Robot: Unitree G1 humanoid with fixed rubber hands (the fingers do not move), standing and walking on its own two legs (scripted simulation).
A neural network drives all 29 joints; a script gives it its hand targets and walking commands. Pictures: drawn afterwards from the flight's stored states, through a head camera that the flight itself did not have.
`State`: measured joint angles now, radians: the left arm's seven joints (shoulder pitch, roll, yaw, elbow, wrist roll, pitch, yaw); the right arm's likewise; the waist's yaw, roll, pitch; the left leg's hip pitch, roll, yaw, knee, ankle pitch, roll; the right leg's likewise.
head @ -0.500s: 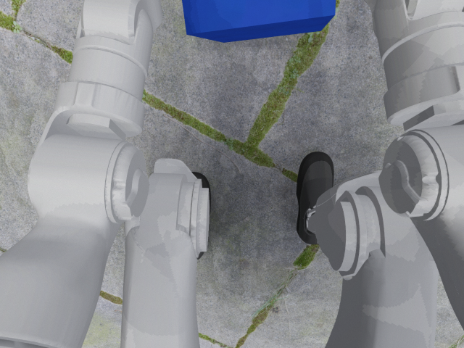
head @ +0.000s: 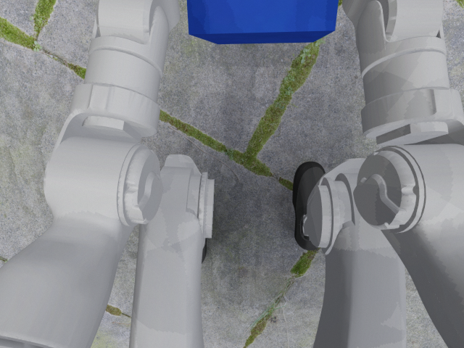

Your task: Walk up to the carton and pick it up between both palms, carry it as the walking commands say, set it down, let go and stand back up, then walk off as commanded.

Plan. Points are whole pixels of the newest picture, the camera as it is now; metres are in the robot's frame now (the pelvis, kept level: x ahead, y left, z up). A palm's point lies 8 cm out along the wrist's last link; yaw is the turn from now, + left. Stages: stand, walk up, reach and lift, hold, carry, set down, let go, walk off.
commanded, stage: reach and lift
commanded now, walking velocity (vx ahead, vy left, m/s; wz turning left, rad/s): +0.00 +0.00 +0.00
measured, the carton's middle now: out of the picture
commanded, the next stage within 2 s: none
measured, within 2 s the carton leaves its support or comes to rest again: neither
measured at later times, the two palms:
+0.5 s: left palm out of the picture +0.55 +0.12 -0.05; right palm out of the picture +0.55 -0.13 -0.04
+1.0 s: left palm out of the picture +0.52 +0.12 +0.01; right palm out of the picture +0.53 -0.12 +0.03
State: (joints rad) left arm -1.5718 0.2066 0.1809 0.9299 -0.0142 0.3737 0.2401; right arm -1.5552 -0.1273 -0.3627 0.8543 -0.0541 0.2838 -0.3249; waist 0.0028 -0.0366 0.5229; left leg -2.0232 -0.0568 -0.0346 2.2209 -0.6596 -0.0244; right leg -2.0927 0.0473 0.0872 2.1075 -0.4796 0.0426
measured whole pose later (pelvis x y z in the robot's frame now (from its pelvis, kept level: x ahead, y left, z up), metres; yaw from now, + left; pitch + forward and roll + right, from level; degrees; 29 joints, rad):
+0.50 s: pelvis -0.01 -0.01 +0.04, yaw +1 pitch +22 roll +0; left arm -1.52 0.14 0.27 0.91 0.02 0.39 0.26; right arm -1.45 -0.06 -0.39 0.76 -0.07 0.32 -0.40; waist 0.00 -0.02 0.52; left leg -1.84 -0.06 -0.04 2.09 -0.63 -0.02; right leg -1.91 0.06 0.09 2.00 -0.47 0.04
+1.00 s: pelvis -0.02 -0.01 +0.08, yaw +1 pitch +18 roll -1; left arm -1.43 0.10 0.30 0.79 0.05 0.44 0.25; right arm -1.38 -0.03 -0.40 0.69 -0.10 0.37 -0.40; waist 0.00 -0.02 0.53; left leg -1.67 -0.06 -0.05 1.95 -0.60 -0.03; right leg -1.73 0.06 0.09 1.85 -0.44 0.04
